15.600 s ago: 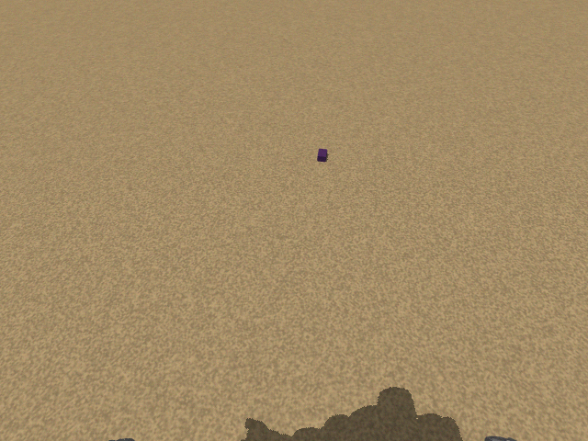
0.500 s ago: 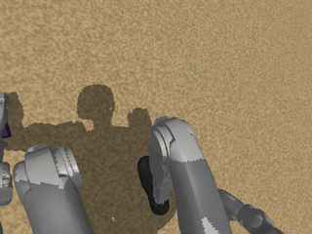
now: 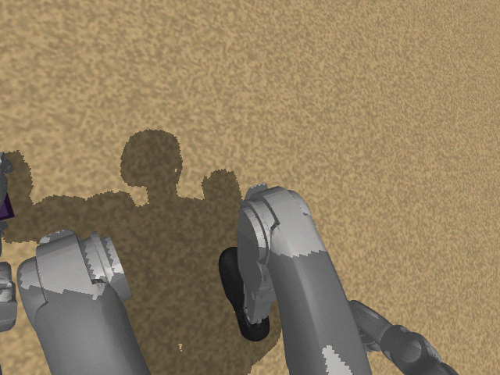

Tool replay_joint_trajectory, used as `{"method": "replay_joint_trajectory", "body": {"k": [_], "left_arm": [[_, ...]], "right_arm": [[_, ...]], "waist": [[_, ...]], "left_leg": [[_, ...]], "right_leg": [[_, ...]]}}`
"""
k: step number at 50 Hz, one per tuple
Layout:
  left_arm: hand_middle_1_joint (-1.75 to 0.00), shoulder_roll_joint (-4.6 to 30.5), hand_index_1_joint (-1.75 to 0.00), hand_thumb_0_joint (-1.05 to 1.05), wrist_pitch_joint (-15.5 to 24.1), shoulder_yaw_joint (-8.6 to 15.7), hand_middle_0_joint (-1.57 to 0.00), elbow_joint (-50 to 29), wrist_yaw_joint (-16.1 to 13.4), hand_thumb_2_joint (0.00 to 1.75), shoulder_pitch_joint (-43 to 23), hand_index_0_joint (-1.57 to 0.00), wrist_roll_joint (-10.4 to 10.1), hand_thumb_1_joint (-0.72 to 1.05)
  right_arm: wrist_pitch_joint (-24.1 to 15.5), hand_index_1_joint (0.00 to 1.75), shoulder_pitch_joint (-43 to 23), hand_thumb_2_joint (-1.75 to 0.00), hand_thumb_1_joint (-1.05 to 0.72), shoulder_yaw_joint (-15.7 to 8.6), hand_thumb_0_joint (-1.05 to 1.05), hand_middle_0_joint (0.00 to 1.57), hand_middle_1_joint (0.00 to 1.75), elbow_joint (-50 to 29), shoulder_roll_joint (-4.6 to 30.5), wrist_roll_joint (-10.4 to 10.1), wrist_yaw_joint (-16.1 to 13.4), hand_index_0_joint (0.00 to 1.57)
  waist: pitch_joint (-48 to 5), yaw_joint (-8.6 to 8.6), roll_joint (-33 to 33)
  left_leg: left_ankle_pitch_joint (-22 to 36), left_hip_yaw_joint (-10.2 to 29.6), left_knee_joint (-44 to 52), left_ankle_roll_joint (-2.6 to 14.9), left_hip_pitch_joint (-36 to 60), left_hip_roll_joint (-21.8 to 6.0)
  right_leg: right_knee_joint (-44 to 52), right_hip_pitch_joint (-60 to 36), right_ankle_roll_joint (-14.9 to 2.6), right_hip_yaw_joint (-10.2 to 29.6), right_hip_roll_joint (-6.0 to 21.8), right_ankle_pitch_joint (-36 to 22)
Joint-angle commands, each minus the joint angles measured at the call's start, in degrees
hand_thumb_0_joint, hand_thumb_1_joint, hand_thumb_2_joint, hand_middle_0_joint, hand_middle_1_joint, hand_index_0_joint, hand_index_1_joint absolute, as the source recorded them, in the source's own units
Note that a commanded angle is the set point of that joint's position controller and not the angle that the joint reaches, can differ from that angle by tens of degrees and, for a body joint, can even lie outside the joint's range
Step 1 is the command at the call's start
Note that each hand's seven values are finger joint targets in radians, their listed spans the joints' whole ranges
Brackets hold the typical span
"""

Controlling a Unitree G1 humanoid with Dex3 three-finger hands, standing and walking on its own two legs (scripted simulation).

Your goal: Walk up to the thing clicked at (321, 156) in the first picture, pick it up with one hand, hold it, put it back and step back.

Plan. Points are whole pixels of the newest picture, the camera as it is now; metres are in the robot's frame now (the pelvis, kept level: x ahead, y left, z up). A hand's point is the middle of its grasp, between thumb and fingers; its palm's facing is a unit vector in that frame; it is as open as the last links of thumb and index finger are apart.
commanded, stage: close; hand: left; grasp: from above
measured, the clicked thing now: out of the picture +0.38 +0.31 -0.28
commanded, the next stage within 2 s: settle in 1.20 s
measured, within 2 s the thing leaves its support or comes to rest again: leaves its support in 1.68 s
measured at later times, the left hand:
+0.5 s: hand out of the picture +0.37 +0.31 -0.25, palm faces -0.44 -0.12 -0.89, open 8.5 cm
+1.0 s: hand out of the picture +0.37 +0.31 -0.25, palm faces -0.44 -0.12 -0.89, open 8.0 cm
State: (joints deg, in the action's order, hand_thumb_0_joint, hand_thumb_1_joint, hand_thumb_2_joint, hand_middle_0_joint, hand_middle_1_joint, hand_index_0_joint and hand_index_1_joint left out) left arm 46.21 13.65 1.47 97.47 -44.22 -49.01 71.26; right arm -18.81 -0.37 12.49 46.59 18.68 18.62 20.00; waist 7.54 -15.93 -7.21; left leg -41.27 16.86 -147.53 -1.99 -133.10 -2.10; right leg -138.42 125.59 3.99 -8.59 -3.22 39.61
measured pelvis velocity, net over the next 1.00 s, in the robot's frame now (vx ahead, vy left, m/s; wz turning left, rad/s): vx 0.00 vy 0.00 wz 0.00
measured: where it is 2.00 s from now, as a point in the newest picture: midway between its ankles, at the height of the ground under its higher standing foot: (189, 336)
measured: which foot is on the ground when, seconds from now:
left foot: down 0.00-1.00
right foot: down 0.00-1.00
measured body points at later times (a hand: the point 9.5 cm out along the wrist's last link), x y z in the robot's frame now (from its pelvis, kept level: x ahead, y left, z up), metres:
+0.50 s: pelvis +0.00 +0.00 +0.00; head +0.24 +0.14 +0.36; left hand +0.39 +0.31 -0.20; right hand +0.10 -0.25 -0.07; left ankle +0.06 +0.14 -0.26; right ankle +0.11 -0.12 -0.26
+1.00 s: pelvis +0.00 +0.00 +0.00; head +0.24 +0.13 +0.36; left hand +0.39 +0.31 -0.20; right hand +0.10 -0.25 -0.07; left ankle +0.06 +0.14 -0.26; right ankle +0.11 -0.13 -0.26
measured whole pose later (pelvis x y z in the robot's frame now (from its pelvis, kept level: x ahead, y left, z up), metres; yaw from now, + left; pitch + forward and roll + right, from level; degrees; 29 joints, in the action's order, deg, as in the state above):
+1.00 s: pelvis +0.00 +0.00 +0.00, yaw +0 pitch +25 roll -13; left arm 46.9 14.3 2.1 97.6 -43.4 -49.2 71.8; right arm -18.1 0.6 13.4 44.5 19.0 18.8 18.9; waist 7.5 -16.5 -7.1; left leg -40.9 16.4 -147.4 -1.3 -133.2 -2.2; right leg -138.0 125.4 4.4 -8.2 -3.5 39.2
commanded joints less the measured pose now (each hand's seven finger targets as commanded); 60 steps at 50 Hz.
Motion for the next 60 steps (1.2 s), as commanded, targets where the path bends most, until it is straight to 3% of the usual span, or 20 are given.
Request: {"method": "replay_joint_trajectory", "body": {"k": [1, 6, 7, 13, 17, 21, 24, 29, 32, 39, 46, 60], "left_arm": [[-0.72, 6.68, -0.65, 0.00, 0.01, 0.52, -0.52, -3.83, -1.32, 0.52, -12.35, -0.59, -0.94, 0.18], [-0.70, 6.61, -0.62, 0.00, 1.05, 0.16, -0.56, -4.81, -0.81, 0.49, -12.29, -0.63, -1.24, 0.22], [-0.70, 5.73, -0.62, 0.00, 1.02, -1.02, -0.57, -4.45, -0.41, 0.50, -12.56, -0.64, -1.12, 0.24], [-0.66, 7.06, -0.59, 0.00, 1.36, -0.06, -0.62, -4.43, -0.65, 0.49, -12.22, -0.69, -0.62, 0.30], [-0.66, 6.78, -0.59, 0.00, 1.34, 0.24, -0.63, -4.27, -0.83, 0.47, -11.76, -0.70, -1.39, 0.32], [-0.64, 8.04, -0.57, 0.00, 0.89, 0.87, -0.68, -4.16, -1.44, 0.47, -12.02, -0.74, -0.32, 0.37], [-0.63, 6.87, -0.56, 0.00, 0.68, 0.14, -0.70, -5.03, -1.28, 0.47, -12.42, -0.77, -0.65, 0.41], [-0.59, 8.12, -0.52, 0.00, 0.45, 1.04, -0.72, -4.27, -1.42, 0.44, -12.49, -0.78, -0.19, 0.42], [-0.60, 7.09, -0.53, 0.00, 0.19, 0.31, -0.73, -4.75, -1.24, 0.45, -12.73, -0.79, -0.42, 0.44], [-0.55, 8.21, -0.49, 0.00, 0.09, 0.37, -0.80, -4.21, -0.92, 0.44, -12.27, -0.85, -0.15, 0.49], [-0.52, 9.45, -0.46, 0.00, 0.15, 1.29, -0.81, -4.68, -1.00, 0.40, -12.52, -0.87, -0.80, 0.52], [-0.49, 10.11, -0.44, 0.00, 0.33, 2.16, -0.90, -2.99, -0.31, 0.42, -11.97, -0.94, -0.21, 0.61]], "right_arm": [[-0.13, 0.30, 9.47, -0.90, -0.89, -5.08, 0.00, 0.20, 0.30, 0.16, 17.80, -0.35, -0.76, 0.20], [0.17, 0.30, 8.78, -0.90, -0.89, -4.87, 0.00, 0.20, 0.30, -0.31, 18.00, -0.28, -1.04, 0.20], [-0.01, 0.30, 8.19, -0.90, -0.89, -4.71, 0.00, 0.20, 0.30, -0.88, 17.53, -0.39, -0.88, 0.20], [0.27, 0.30, 9.12, -0.90, -0.89, -4.52, 0.00, 0.20, 0.30, -0.82, 17.96, -0.34, -1.14, 0.20], [0.45, 0.30, 8.77, -0.89, -0.89, -4.53, 0.00, 0.20, 0.30, -0.99, 17.95, -0.20, -1.37, 0.20], [1.06, 0.30, 9.56, -0.90, -0.89, -5.20, 0.00, 0.20, 0.30, -0.21, 18.47, -0.14, -1.62, 0.20], [0.71, 0.30, 8.24, -0.89, -0.89, -4.67, 0.00, 0.20, 0.30, -1.52, 17.70, -0.16, -1.39, 0.20], [0.64, 0.30, 8.94, -0.89, -0.89, -4.55, 0.00, 0.20, 0.30, -1.45, 18.16, -0.12, -1.33, 0.20], [0.57, 0.30, 8.52, -0.89, -0.89, -4.55, 0.00, 0.20, 0.30, -2.03, 17.76, -0.28, -1.35, 0.20], [0.52, 0.30, 9.02, -0.89, -0.89, -4.39, 0.00, 0.20, 0.30, -2.40, 17.97, -0.34, -1.37, 0.20], [0.53, 0.30, 9.39, -0.89, -0.89, -4.46, 0.00, 0.20, 0.30, -2.18, 18.51, -0.38, -1.65, 0.20], [1.01, 0.30, 9.47, -0.90, -0.89, -4.23, 0.00, 0.20, 0.30, -2.95, 18.32, 0.03, -1.92, 0.20]], "waist": [[-33.96, -4.02, 24.57], [-34.73, -4.19, 23.76], [-33.15, -4.48, 23.79], [-33.66, -4.25, 23.40], [-33.99, -4.43, 22.90], [-33.53, -4.17, 25.08], [-33.18, -4.45, 23.82], [-32.90, -4.60, 23.54], [-32.47, -4.66, 22.99], [-32.80, -4.63, 23.16], [-32.32, -4.40, 21.98], [-31.74, -4.10, 22.90]], "left_leg": [[9.50, -8.56, 15.23, 1.47, 25.69, -0.56], [9.71, -8.21, 15.54, 1.51, 25.88, -0.67], [9.21, -8.49, 14.76, 1.54, 25.27, -0.52], [9.45, -8.18, 15.21, 1.60, 25.47, -0.58], [9.33, -8.40, 15.23, 1.58, 25.37, -0.76], [8.55, -8.22, 16.18, 1.40, 25.66, -0.81], [7.80, -8.23, 15.59, 1.40, 25.20, -0.74], [8.73, -8.03, 15.68, 1.47, 25.31, -0.80], [7.87, -8.17, 15.38, 1.55, 24.78, -0.72], [8.72, -8.26, 15.06, 1.61, 24.93, -0.70], [7.51, -8.25, 15.58, 1.79, 23.94, -0.79], [7.68, -8.28, 15.71, 1.74, 24.06, -0.70]], "right_leg": [[12.66, -16.46, -4.93, -7.13, -2.82, -12.93], [13.00, -17.30, -4.91, -7.38, -3.05, -13.26], [12.64, -16.40, -4.77, -7.17, -2.59, -12.95], [12.69, -16.21, -4.85, -7.50, -2.81, -12.98], [13.46, -17.45, -4.78, -6.84, -3.15, -12.87], [13.03, -16.45, -5.18, -6.82, -3.19, -12.01], [12.73, -15.97, -5.04, -7.02, -2.93, -11.42], [12.90, -15.86, -4.83, -7.30, -2.95, -12.27], [12.93, -15.29, -4.80, -7.12, -2.80, -11.42], [12.49, -15.63, -4.73, -7.16, -2.77, -12.59], [13.85, -15.91, -4.71, -6.82, -2.82, -10.76], [12.86, -15.15, -4.86, -7.14, -2.81, -11.02]]}}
